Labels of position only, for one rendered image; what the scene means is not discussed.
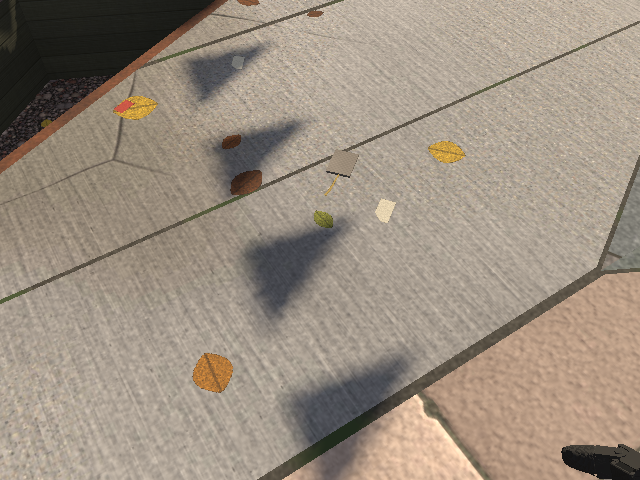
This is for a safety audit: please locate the right robot hand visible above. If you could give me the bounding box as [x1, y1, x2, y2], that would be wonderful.
[561, 444, 640, 480]

